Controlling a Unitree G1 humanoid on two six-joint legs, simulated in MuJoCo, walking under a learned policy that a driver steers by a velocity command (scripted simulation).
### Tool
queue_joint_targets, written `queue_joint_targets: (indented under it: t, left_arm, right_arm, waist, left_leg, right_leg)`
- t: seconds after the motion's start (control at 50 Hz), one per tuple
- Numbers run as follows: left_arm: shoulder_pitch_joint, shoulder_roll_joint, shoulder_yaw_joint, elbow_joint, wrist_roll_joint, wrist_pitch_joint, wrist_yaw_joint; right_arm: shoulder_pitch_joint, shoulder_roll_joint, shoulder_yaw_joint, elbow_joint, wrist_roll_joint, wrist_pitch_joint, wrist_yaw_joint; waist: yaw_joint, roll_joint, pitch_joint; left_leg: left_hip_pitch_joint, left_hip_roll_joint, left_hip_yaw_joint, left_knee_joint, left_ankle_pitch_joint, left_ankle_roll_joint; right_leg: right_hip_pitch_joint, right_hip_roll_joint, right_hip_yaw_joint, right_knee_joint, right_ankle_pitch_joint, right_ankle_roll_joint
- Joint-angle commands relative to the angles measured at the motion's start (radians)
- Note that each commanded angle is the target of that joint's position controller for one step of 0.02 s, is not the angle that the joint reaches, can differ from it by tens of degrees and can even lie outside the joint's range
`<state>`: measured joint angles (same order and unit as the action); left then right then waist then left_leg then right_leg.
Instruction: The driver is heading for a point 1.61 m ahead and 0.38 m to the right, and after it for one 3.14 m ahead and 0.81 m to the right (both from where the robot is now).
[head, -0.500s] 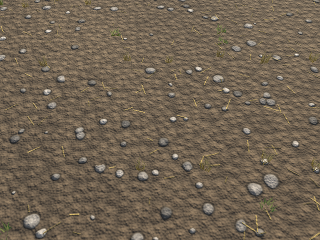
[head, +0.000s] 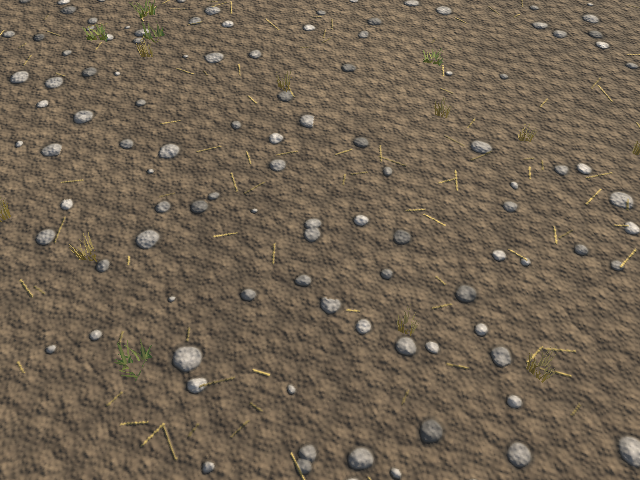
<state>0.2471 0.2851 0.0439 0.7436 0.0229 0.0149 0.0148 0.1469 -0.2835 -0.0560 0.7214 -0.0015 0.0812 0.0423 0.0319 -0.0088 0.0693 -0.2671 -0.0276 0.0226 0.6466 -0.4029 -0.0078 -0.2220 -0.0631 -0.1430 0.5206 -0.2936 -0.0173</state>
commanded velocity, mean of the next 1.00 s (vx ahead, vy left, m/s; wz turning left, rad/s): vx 0.02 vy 0.00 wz -0.27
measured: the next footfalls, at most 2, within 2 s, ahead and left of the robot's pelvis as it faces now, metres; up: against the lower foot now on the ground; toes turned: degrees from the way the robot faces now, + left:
left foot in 0.02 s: +0.02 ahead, +0.10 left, +0.00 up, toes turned +1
right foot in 0.48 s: -0.01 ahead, -0.08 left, +0.00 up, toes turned -5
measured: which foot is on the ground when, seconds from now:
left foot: up 0.00-0.00, down 0.02-0.48, up 0.50-0.96, down 0.98-1.00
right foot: down 0.00-0.02, up 0.04-0.46, down 0.48-0.98, up 1.00-1.00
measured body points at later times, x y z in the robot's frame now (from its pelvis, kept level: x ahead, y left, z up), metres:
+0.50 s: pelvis -0.02 +0.00 -0.01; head +0.00 -0.01 +0.44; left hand +0.07 +0.27 -0.13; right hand +0.09 -0.27 -0.14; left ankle -0.02 +0.10 -0.74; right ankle -0.05 -0.08 -0.74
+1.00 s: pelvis -0.01 +0.02 +0.00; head +0.01 +0.02 +0.45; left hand +0.17 +0.26 -0.13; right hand +0.02 -0.28 -0.10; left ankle +0.03 +0.12 -0.74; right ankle -0.05 -0.08 -0.73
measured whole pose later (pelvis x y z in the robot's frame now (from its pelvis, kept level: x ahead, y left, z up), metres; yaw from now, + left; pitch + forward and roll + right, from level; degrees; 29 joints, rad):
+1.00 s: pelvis -0.01 +0.02 +0.00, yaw -22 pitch +1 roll -1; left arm 0.26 0.31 0.09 0.78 0.02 0.05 -0.01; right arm 0.17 -0.29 -0.03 0.75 -0.02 0.01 -0.04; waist 0.01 -0.01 0.03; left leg -0.25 -0.05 -0.06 0.50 -0.32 0.02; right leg -0.29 0.15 0.23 0.61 -0.38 -0.05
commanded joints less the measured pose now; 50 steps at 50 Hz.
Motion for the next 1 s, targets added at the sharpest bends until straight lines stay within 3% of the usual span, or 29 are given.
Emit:
queue_joint_targets:
  t: [0.02, 0.04, 0.06, 0.08, 0.1, 0.12, 0.14, 0.16, 0.2, 0.24, 0.3, 0.36, 0.42, 0.46, 0.48, 0.5, 0.52, 0.54, 0.56, 0.58, 0.62, 0.68, 0.74, 0.86, 0.88, 0.92, 0.96, 0.98, 1.0]
  left_arm:
    - [0.02, 0.154, 0.041, -0.029, -0.014, 0.0, -0.002]
    - [0.066, 0.061, 0.017, -0.056, 0.002, 0.006, -0.01]
    - [0.006, 0.049, 0.008, -0.081, -0.003, 0.026, 0.006]
    - [0.009, 0.093, 0.019, -0.062, -0.005, 0.038, 0.008]
    - [0.002, 0.08, 0.015, -0.052, -0.015, 0.041, 0.005]
    - [0.007, 0.103, 0.023, -0.03, -0.017, 0.038, 0.001]
    - [0.017, 0.12, 0.031, -0.016, -0.007, 0.039, -0.003]
    - [0.047, 0.116, 0.03, 0.007, -0.003, 0.038, -0.008]
    - [0.08, 0.071, 0.016, 0.04, -0.01, 0.042, -0.017]
    - [0.057, 0.045, 0.005, 0.05, -0.012, 0.045, -0.019]
    - [0.023, 0.079, 0.014, 0.044, -0.013, 0.044, -0.015]
    - [0.021, 0.073, 0.014, 0.039, -0.015, 0.036, -0.012]
    - [0.034, 0.05, 0.012, 0.036, -0.017, 0.027, -0.014]
    - [0.069, 0.039, 0.009, 0.04, -0.016, 0.016, -0.016]
    - [0.072, 0.077, 0.017, 0.036, -0.007, 0.006, -0.015]
    - [0.106, 0.181, 0.038, 0.023, 0.011, -0.008, -0.012]
    - [0.141, 0.252, 0.062, 0.042, -0.004, -0.006, -0.012]
    - [0.148, 0.21, 0.058, 0.045, -0.011, -0.004, -0.013]
    - [0.085, 0.171, 0.051, 0.034, -0.02, 0.002, -0.01]
    - [0.012, 0.144, 0.044, 0.013, -0.017, 0.011, -0.007]
    - [-0.01, 0.13, 0.043, -0.002, -0.021, 0.014, -0.003]
    - [0.037, 0.146, 0.053, 0.007, -0.022, 0.012, -0.007]
    - [0.064, 0.161, 0.06, 0.01, -0.016, 0.015, -0.004]
    - [0.03, 0.191, 0.073, -0.012, -0.004, 0.024, -0.011]
    - [0.031, 0.194, 0.077, -0.012, -0.004, 0.025, -0.014]
    - [-0.002, 0.192, 0.08, -0.019, 0.001, 0.03, -0.022]
    - [-0.087, 0.175, 0.077, -0.039, -0.001, 0.032, -0.025]
    - [-0.085, 0.123, 0.065, -0.053, -0.008, 0.024, -0.022]
    - [-0.039, 0.031, 0.04, -0.071, -0.017, 0.012, -0.019]
  right_arm:
    - [0.083, -0.095, -0.015, -0.039, -0.023, -0.036, -0.022]
    - [0.099, -0.176, -0.024, -0.053, -0.037, -0.052, -0.031]
    - [0.106, -0.234, -0.037, -0.05, -0.014, -0.058, -0.036]
    - [0.11, -0.167, -0.02, -0.035, -0.006, -0.062, -0.037]
    - [0.058, -0.132, -0.006, -0.035, -0.006, -0.062, -0.042]
    - [-0.002, -0.103, 0.005, -0.037, -0.014, -0.058, -0.045]
    - [-0.017, -0.103, 0.007, -0.035, -0.012, -0.06, -0.054]
    - [-0.009, -0.09, 0.014, -0.025, -0.013, -0.062, -0.056]
    - [-0.004, -0.047, 0.034, -0.007, -0.013, -0.072, -0.062]
    - [0.0, -0.053, 0.037, 0.015, -0.021, -0.077, -0.067]
    - [0.023, -0.117, 0.016, 0.039, -0.02, -0.068, -0.073]
    - [0.032, -0.131, 0.001, 0.049, -0.016, -0.059, -0.077]
    - [0.012, -0.129, -0.008, 0.053, -0.017, -0.055, -0.081]
    - [-0.012, -0.138, -0.017, 0.055, -0.012, -0.05, -0.082]
    - [-0.007, -0.128, -0.019, 0.054, -0.014, -0.05, -0.081]
    - [0.007, -0.079, -0.01, 0.024, -0.021, -0.046, -0.077]
    - [-0.077, -0.053, 0.0, -0.012, -0.014, -0.033, -0.089]
    - [-0.054, -0.077, -0.003, 0.003, -0.023, -0.026, -0.089]
    - [-0.038, -0.078, -0.007, 0.021, -0.016, -0.025, -0.082]
    - [-0.021, -0.091, -0.012, 0.033, -0.011, -0.03, -0.077]
    - [0.004, -0.101, -0.016, 0.045, -0.027, -0.032, -0.064]
    - [-0.006, -0.086, -0.012, 0.034, -0.019, -0.032, -0.06]
    - [-0.034, -0.092, -0.01, 0.017, -0.018, -0.031, -0.067]
    - [-0.038, -0.1, -0.003, -0.012, -0.008, -0.046, -0.074]
    - [-0.024, -0.103, -0.001, -0.015, -0.01, -0.052, -0.072]
    - [-0.006, -0.103, 0.002, -0.022, -0.011, -0.063, -0.069]
    - [0.099, -0.082, 0.007, 0.002, -0.008, -0.079, -0.079]
    - [0.163, -0.146, -0.008, 0.015, -0.015, -0.09, -0.094]
    - [0.209, -0.25, -0.024, 0.002, -0.025, -0.096, -0.1]
  waist:
    - [-0.056, -0.077, -0.134]
    - [-0.03, 0.194, -0.177]
    - [-0.067, 0.255, -0.134]
    - [-0.057, 0.127, -0.108]
    - [-0.046, 0.17, -0.082]
    - [-0.019, 0.149, -0.043]
    - [-0.016, 0.178, -0.039]
    - [-0.01, 0.165, -0.07]
    - [-0.003, 0.116, -0.107]
    - [-0.02, 0.132, -0.079]
    - [-0.045, 0.151, -0.052]
    - [-0.048, 0.13, -0.053]
    - [-0.031, 0.117, -0.068]
    - [0.006, 0.097, -0.079]
    - [0.009, 0.028, -0.076]
    - [-0.008, -0.177, -0.107]
    - [0.033, -0.291, -0.039]
    - [0.012, -0.134, -0.04]
    - [-0.015, -0.084, -0.021]
    - [-0.042, -0.065, -0.009]
    - [-0.042, -0.087, -0.055]
    - [-0.021, -0.075, -0.08]
    - [0.005, -0.106, -0.072]
    - [0.009, -0.119, -0.09]
    - [0.008, -0.116, -0.116]
    - [-0.01, -0.126, -0.104]
    - [-0.101, -0.098, -0.062]
    - [-0.124, 0.036, -0.054]
    - [-0.111, 0.24, -0.119]
  left_leg:
    - [0.205, 0.015, -0.045, -0.357, 0.255, 0.044]
    - [0.361, 0.301, -0.377, -0.398, 0.459, 0.089]
    - [0.203, 0.433, -0.459, -0.346, 0.719, 0.247]
    - [0.221, 0.384, -0.365, -0.307, 0.833, 0.284]
    - [0.163, 0.337, -0.321, -0.336, 0.714, 0.275]
    - [0.141, 0.264, -0.262, -0.361, 0.632, 0.225]
    - [0.151, 0.228, -0.226, -0.354, 0.68, 0.205]
    - [0.173, 0.209, -0.193, -0.339, 0.767, 0.198]
    - [0.179, 0.206, -0.138, -0.345, 0.733, 0.183]
    - [0.152, 0.199, -0.117, -0.354, 0.608, 0.169]
    - [0.149, 0.238, -0.149, -0.328, 0.541, 0.2]
    - [0.158, 0.286, -0.181, -0.304, 0.553, 0.233]
    - [0.154, 0.302, -0.169, -0.262, 0.596, 0.232]
    - [0.106, 0.275, -0.119, -0.192, 0.539, 0.179]
    - [0.043, 0.224, -0.074, -0.099, 0.415, 0.121]
    - [-0.127, 0.096, 0.035, 0.148, 0.118, 0.048]
    - [-0.259, -0.047, 0.023, 0.275, -0.236, 0.023]
    - [-0.263, 0.0, -0.051, 0.392, -0.203, 0.018]
    - [-0.269, 0.014, -0.066, 0.422, -0.118, 0.014]
    - [-0.271, 0.025, -0.069, 0.407, -0.05, 0.007]
    - [-0.268, 0.017, -0.056, 0.424, 0.015, -0.015]
    - [-0.288, 0.017, -0.057, 0.37, 0.031, -0.039]
    - [-0.302, 0.016, -0.063, 0.284, 0.02, -0.047]
    - [-0.195, -0.011, -0.075, 0.146, 0.0, -0.028]
    - [-0.155, -0.018, -0.074, 0.117, -0.013, -0.021]
    - [-0.058, -0.034, -0.074, 0.018, -0.035, -0.001]
    - [0.192, -0.04, -0.063, -0.238, 0.066, 0.023]
    - [0.332, 0.087, -0.203, -0.367, -0.056, 0.048]
    - [0.408, 0.385, -0.571, -0.501, -0.364, 0.111]
  right_leg:
    - [-0.007, -0.16, 0.118, 0.06, 0.408, -0.073]
    - [-0.208, -0.07, 0.039, 0.281, -0.073, 0.001]
    - [-0.254, 0.038, 0.084, 0.361, -0.334, 0.022]
    - [-0.247, 0.011, 0.14, 0.433, -0.317, 0.028]
    - [-0.239, 0.013, 0.153, 0.436, -0.264, 0.031]
    - [-0.23, 0.003, 0.163, 0.41, -0.19, 0.036]
    - [-0.224, 0.015, 0.145, 0.413, -0.145, 0.04]
    - [-0.197, 0.023, 0.144, 0.417, -0.121, 0.045]
    - [-0.123, 0.027, 0.153, 0.347, -0.095, 0.051]
    - [-0.075, 0.037, 0.153, 0.238, -0.09, 0.05]
    - [-0.096, 0.061, 0.142, 0.21, -0.128, 0.035]
    - [-0.123, 0.059, 0.128, 0.225, -0.175, 0.017]
    - [-0.089, 0.062, 0.105, 0.162, -0.164, -0.006]
    - [0.012, 0.072, 0.102, -0.027, -0.006, -0.031]
    - [0.066, 0.03, 0.211, -0.144, 0.099, -0.057]
    - [0.175, -0.203, 0.537, -0.228, 0.347, -0.118]
    - [0.104, -0.327, 0.689, -0.238, 0.624, -0.273]
    - [0.107, -0.287, 0.621, -0.233, 0.564, -0.299]
    - [0.086, -0.217, 0.538, -0.234, 0.464, -0.271]
    - [0.074, -0.153, 0.482, -0.237, 0.392, -0.224]
    - [0.118, -0.101, 0.439, -0.221, 0.451, -0.208]
    - [0.164, -0.094, 0.452, -0.204, 0.448, -0.211]
    - [0.177, -0.097, 0.505, -0.198, 0.385, -0.222]
    - [0.104, -0.089, 0.597, -0.158, 0.409, -0.219]
    - [0.093, -0.078, 0.619, -0.166, 0.297, -0.217]
    - [0.01, -0.049, 0.673, -0.192, -0.011, -0.206]
    - [-0.187, 0.029, 0.661, -0.157, -0.269, -0.144]
    - [-0.345, 0.112, 0.564, -0.008, -0.385, -0.082]
    - [-0.444, 0.255, 0.341, 0.313, -0.382, -0.034]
